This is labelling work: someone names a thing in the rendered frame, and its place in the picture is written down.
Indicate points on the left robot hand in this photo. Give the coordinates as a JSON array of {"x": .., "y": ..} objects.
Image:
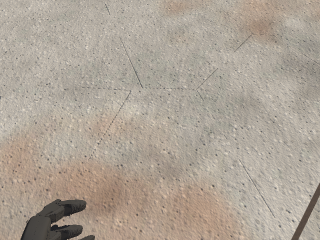
[{"x": 39, "y": 226}]

